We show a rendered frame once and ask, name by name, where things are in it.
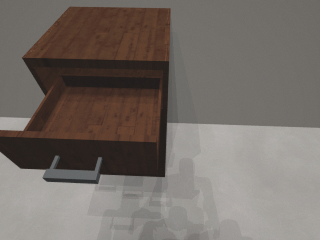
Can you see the cabinet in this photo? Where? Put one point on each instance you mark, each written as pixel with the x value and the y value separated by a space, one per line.
pixel 115 41

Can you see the handle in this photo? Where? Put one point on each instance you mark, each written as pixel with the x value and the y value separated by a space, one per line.
pixel 72 176

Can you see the drawer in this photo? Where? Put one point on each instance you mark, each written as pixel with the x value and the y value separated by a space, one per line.
pixel 83 117

